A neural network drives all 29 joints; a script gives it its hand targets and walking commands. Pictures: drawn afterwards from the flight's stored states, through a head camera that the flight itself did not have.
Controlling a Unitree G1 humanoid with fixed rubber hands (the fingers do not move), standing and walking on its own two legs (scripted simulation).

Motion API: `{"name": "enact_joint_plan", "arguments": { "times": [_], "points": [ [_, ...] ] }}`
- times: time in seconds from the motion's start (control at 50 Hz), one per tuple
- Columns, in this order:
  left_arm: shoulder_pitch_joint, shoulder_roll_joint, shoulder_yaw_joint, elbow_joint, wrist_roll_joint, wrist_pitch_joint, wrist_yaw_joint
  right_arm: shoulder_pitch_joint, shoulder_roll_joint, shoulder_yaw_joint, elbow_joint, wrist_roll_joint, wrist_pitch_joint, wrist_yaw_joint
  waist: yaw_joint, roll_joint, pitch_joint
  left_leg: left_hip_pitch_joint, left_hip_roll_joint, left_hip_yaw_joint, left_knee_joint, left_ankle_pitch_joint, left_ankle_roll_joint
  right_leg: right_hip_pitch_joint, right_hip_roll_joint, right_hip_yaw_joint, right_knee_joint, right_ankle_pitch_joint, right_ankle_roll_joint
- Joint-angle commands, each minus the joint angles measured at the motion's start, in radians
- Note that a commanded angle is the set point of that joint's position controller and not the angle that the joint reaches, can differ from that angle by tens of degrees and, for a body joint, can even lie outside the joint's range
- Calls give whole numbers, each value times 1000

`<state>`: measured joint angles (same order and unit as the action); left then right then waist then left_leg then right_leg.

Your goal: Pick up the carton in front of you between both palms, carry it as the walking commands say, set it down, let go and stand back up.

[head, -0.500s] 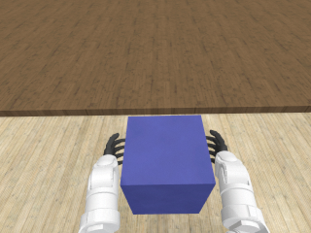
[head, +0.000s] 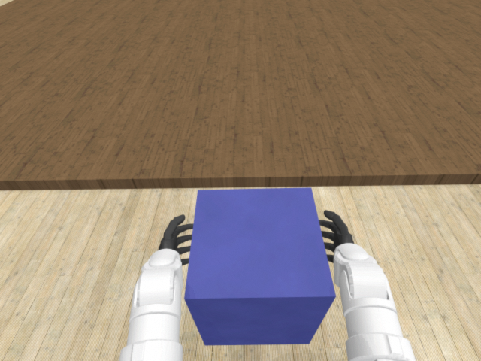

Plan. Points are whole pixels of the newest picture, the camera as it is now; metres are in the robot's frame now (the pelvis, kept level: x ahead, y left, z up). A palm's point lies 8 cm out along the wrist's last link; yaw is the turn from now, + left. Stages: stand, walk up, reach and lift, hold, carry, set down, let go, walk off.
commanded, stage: reach and lift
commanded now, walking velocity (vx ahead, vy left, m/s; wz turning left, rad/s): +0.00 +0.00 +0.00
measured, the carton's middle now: (255, 270) +0.30 +0.00 -0.04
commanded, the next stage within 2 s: hold in 0.12 s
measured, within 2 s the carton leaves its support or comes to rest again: neither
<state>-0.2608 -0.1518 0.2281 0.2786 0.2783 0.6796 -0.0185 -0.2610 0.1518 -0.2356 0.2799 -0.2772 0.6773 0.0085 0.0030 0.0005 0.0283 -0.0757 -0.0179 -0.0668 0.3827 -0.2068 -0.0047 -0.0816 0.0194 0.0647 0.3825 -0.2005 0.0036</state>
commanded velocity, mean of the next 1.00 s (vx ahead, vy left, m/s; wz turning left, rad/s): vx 0.00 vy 0.00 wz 0.00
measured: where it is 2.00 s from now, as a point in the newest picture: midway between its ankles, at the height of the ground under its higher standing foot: outside the picture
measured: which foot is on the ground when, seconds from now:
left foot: down 0.00-1.00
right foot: down 0.00-1.00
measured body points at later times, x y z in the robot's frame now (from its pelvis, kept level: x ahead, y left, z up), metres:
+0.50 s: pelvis -0.02 +0.00 +0.00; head -0.06 +0.00 +0.45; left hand +0.28 +0.15 +0.04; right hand +0.28 -0.15 +0.04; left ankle +0.01 +0.12 -0.74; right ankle +0.01 -0.12 -0.74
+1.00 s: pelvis -0.01 +0.00 +0.00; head -0.05 +0.00 +0.45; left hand +0.29 +0.15 +0.04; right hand +0.29 -0.15 +0.04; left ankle +0.01 +0.12 -0.74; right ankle +0.01 -0.12 -0.74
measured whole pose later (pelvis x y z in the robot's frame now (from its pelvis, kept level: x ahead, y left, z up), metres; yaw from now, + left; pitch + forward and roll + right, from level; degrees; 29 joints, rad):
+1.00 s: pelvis -0.01 +0.00 +0.00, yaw +0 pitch -8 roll +0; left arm -0.26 -0.15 0.21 0.21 0.27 0.77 -0.02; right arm -0.26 0.15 -0.22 0.21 -0.27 0.76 0.01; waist 0.00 0.00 0.04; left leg -0.03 -0.02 -0.07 0.37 -0.19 -0.01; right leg -0.04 0.02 0.07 0.37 -0.19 0.00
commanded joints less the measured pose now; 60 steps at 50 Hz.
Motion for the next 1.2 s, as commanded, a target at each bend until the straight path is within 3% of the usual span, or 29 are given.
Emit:
{"name": "enact_joint_plan", "arguments": {
  "times": [0.0,0.1,0.2,0.34,0.56,0.96,1.18],
  "points": [
    [-450,-918,-521,-49,-231,-27,-213,-447,923,525,-46,232,-25,221,-1,2,-258,55,-72,-15,-40,234,2,72,73,12,-34,234,4],
    [-463,-919,-530,-61,-238,-16,-213,-460,920,533,-59,237,-14,221,-2,1,-251,56,-71,-14,-44,211,2,70,72,10,-37,208,3],
    [-421,-914,-593,-159,-275,22,-201,-422,914,601,-157,276,24,212,-2,2,-294,100,-69,-22,-55,289,-2,111,73,14,-50,283,6],
    [-442,-868,-527,-112,-239,60,-204,-441,871,536,-111,243,62,214,-2,1,-149,38,-65,-8,-82,84,7,52,64,8,-76,82,-4],
    [-551,-900,-526,-68,-240,45,-218,-548,913,539,-65,246,49,225,1,-1,-190,24,-59,-1,-66,15,12,48,59,3,-60,16,-5],
    [-460,-884,-540,-123,-248,55,-209,-455,895,548,-118,253,58,216,1,1,-220,69,-67,-8,-68,169,4,87,66,10,-64,169,1],
    [-424,-876,-555,-159,-258,59,-201,-421,881,564,-157,262,61,210,-1,1,-216,73,-68,-13,-68,193,4,88,69,11,-61,189,2]
  ]
}}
